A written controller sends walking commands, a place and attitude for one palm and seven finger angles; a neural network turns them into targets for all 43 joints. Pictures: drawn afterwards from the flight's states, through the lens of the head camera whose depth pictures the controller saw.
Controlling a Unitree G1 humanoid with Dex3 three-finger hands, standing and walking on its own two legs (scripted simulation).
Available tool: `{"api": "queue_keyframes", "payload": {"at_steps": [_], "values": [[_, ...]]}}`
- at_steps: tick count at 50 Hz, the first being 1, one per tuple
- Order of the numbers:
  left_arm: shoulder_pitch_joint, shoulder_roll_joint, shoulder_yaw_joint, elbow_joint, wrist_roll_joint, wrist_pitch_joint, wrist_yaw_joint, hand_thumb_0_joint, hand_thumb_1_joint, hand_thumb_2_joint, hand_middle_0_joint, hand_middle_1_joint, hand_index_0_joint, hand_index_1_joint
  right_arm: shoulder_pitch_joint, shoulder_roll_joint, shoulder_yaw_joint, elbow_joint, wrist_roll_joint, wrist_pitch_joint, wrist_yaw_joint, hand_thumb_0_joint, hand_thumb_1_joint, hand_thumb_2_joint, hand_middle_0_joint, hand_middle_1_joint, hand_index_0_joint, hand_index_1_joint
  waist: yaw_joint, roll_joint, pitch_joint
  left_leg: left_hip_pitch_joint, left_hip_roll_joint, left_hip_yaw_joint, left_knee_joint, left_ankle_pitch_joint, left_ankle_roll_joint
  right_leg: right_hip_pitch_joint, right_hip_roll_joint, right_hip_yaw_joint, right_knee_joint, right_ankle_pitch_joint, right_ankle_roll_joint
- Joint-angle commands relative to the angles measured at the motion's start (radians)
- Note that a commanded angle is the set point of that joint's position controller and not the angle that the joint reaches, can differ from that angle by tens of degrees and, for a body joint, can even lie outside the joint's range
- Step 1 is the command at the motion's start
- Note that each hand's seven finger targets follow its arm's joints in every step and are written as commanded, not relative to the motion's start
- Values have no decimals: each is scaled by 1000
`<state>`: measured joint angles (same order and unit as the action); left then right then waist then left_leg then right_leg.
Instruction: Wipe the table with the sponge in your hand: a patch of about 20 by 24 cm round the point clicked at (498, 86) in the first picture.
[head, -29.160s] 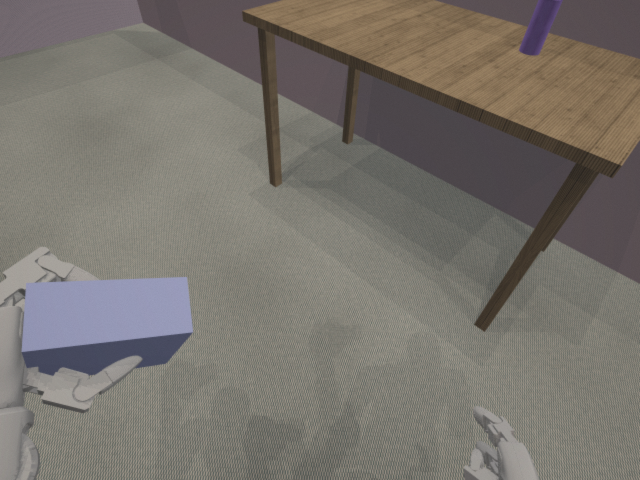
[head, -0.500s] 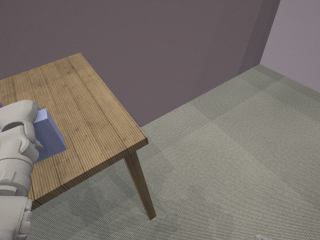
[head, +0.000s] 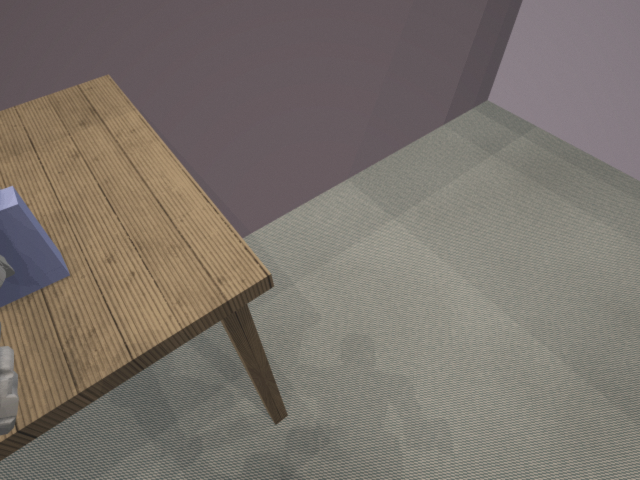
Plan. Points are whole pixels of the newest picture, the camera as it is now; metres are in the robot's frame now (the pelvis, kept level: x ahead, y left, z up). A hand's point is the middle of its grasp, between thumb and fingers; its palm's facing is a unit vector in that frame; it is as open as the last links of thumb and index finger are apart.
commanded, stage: wipe forward along the third lane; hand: left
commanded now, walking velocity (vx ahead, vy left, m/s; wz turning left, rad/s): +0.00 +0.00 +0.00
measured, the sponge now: out of the picture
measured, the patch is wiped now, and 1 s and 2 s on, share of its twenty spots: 0.90 1.00 1.00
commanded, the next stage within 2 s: wipe back along the third lane in 0.02 s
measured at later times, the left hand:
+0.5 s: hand out of the picture +0.40 +0.40 +0.11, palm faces -0.01 -0.01 -1.00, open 9.7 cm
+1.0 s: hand out of the picture +0.36 +0.37 +0.12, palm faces +0.11 -0.04 -0.99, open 9.7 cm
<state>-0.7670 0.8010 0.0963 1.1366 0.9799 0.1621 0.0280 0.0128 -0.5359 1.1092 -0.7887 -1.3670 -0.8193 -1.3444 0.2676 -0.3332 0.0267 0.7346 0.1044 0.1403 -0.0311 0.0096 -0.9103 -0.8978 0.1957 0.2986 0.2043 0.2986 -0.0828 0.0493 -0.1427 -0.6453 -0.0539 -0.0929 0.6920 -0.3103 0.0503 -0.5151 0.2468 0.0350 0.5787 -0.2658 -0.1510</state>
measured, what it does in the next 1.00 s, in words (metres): steps to the left: left foot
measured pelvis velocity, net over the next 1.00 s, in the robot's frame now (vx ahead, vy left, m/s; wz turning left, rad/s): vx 0.05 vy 0.10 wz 0.05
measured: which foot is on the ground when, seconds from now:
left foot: up 0.00-0.02, down 0.04-1.00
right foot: down 0.00-1.00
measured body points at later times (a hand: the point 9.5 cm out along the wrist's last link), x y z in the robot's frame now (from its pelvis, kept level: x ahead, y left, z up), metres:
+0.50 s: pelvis +0.06 +0.03 +0.01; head +0.07 +0.00 +0.46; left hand +0.40 +0.40 +0.17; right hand +0.20 -0.22 -0.11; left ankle +0.04 +0.12 -0.71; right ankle -0.01 +0.01 -0.72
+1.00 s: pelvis +0.05 +0.10 +0.02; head +0.05 +0.06 +0.46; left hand +0.35 +0.37 +0.17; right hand +0.29 -0.10 -0.08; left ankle +0.04 +0.12 -0.72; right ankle -0.01 +0.01 -0.72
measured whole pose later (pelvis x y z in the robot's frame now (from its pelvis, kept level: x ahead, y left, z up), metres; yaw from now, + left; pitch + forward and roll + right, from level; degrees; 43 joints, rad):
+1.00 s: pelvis +0.05 +0.10 +0.02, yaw +3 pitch +4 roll -1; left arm -0.24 0.40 -0.23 0.14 0.93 0.63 0.11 0.02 -0.45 1.05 -0.73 -1.39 -0.76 -1.38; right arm 0.03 -0.28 0.04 0.64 0.09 0.19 0.04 0.01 -0.91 -0.90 0.19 0.30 0.20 0.30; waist 0.07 0.12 -0.11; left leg -0.32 -0.19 -0.08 0.50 -0.23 0.13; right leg -0.21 0.11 0.06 0.49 -0.35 -0.07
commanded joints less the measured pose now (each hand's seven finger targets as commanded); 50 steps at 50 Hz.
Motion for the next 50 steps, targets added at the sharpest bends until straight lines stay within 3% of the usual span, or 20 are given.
{"api": "queue_keyframes", "payload": {"at_steps": [1,2,4,6,7,9,11,12,14,17,19,22,24,30,37,39,42,45,47,50], "values": [[-269,348,44,-113,31,-1,34,0,100,1300,-1200,-1600,-1200,-1600,0,-144,-38,-95,-7,-19,-4,0,-900,-900,200,300,200,300,21,-17,-248,-135,-6,3,6,23,5,419,-304,317,-79,495,207],[-280,350,48,-124,27,-4,32,0,100,1300,-1200,-1600,-1200,-1600,0,-146,-39,-98,-8,-15,-5,0,-900,-900,200,300,200,300,18,-22,-252,-133,-4,1,7,35,7,420,-301,313,-76,507,201],[-234,299,14,-132,25,-12,32,0,100,1300,-1200,-1600,-1200,-1600,-5,-137,-37,-110,-5,-13,0,0,-900,-900,200,300,200,300,27,-6,-225,-129,-11,0,5,17,8,409,-305,326,-87,499,270],[-184,286,26,-144,29,-15,38,0,100,1300,-1200,-1600,-1200,-1600,-8,-134,-39,-110,-8,-9,2,0,-900,-900,200,300,200,300,37,18,-232,-80,-13,3,-6,55,13,389,-283,290,-82,502,198],[-173,258,20,-165,23,-20,38,0,100,1300,-1200,-1600,-1200,-1600,-10,-132,-43,-117,-10,-7,2,0,-900,-900,200,300,200,300,38,2,-243,-58,-14,0,-11,82,16,393,-278,280,-81,528,191],[-73,222,30,-192,2,-27,47,0,100,1300,-1200,-1600,-1200,-1600,-16,-125,-49,-127,-10,-7,9,0,-900,-900,200,300,200,300,51,-54,-252,-50,-19,-1,-1,92,16,437,-297,304,-72,644,278],[-28,166,20,-245,-29,-24,52,0,100,1300,-1200,-1600,-1200,-1600,-31,-121,-53,-134,-8,-5,16,0,-900,-900,200,300,200,300,56,-82,-249,-9,-27,6,-23,111,22,434,-280,254,-64,670,215],[-23,157,24,-258,-45,-24,52,0,100,1300,-1200,-1600,-1200,-1600,-39,-121,-54,-138,-8,-4,18,0,-900,-900,200,300,200,300,56,-99,-245,4,-28,4,-29,118,25,437,-276,252,-70,667,209],[24,123,10,-281,-60,-14,57,0,100,1300,-1200,-1600,-1200,-1600,-61,-114,-55,-139,-6,-4,21,0,-900,-900,200,300,200,300,57,-103,-191,11,-33,5,-36,106,28,428,-285,264,-81,671,245],[81,83,0,-365,-78,20,50,0,100,1300,-1200,-1600,-1200,-1600,-103,-112,-54,-149,-8,1,27,0,-900,-900,200,300,200,300,78,-101,-217,84,-43,8,-61,175,36,455,-271,232,-74,744,209],[140,25,-34,-427,-83,50,49,0,100,1300,-1200,-1600,-1200,-1600,-128,-102,-57,-154,-6,2,32,0,-900,-900,200,300,200,300,83,-96,-197,133,-47,15,-76,218,41,447,-266,212,-78,773,237],[233,-5,-30,-534,-115,108,36,0,100,1300,-1200,-1600,-1200,-1600,-175,-97,-58,-169,-7,4,39,0,-900,-900,200,300,200,300,104,-95,-211,199,-46,16,-96,293,42,478,-258,189,-77,829,204],[240,-77,-91,-597,-122,148,27,0,100,1300,-1200,-1600,-1200,-1600,-200,-88,-57,-177,-4,9,39,0,-900,-900,200,300,200,300,90,-91,-170,239,-45,21,-112,338,44,449,-247,157,-86,802,199],[302,-114,-109,-762,-139,264,4,0,100,1300,-1200,-1600,-1200,-1600,-272,-81,-50,-204,-3,9,36,0,-900,-900,200,300,200,300,103,-93,-157,355,-32,13,-141,465,37,435,-228,119,-104,743,181],[390,-240,-193,-953,-128,338,0,0,100,1300,-1200,-1600,-1200,-1600,-325,-68,-42,-235,-12,-3,44,0,-900,-900,200,300,200,300,121,-49,-218,510,-3,-25,-142,704,7,382,-204,79,-100,613,153],[408,-267,-208,-975,-125,358,9,0,100,1300,-1200,-1600,-1200,-1600,-333,-61,-41,-235,-12,-2,49,0,-900,-900,200,300,200,300,116,-83,-181,512,4,-34,-150,692,-9,354,-197,60,-101,548,150],[424,-287,-222,-1047,-128,399,24,0,100,1300,-1200,-1600,-1200,-1600,-366,-62,-34,-245,-16,1,57,0,-900,-900,200,300,200,300,131,-60,-176,537,11,-48,-169,675,-25,335,-191,54,-103,470,138],[403,-358,-288,-1072,-118,448,35,0,100,1300,-1200,-1600,-1200,-1600,-385,-51,-26,-248,-16,5,65,0,-900,-900,200,300,200,300,130,-80,-168,562,25,-76,-178,667,-45,292,-186,27,-97,379,135],[402,-349,-283,-1079,-115,480,44,0,100,1300,-1200,-1600,-1200,-1600,-404,-56,-24,-246,-18,8,67,0,-900,-900,200,300,200,300,139,-72,-162,569,33,-87,-192,619,-53,271,-182,29,-96,315,128],[366,-418,-351,-1068,-104,519,48,0,100,1300,-1200,-1600,-1200,-1600,-422,-44,-13,-246,-16,14,71,0,-900,-900,200,300,200,300,138,-96,-141,563,40,-107,-218,499,-63,240,-177,5,-94,202,124]]}}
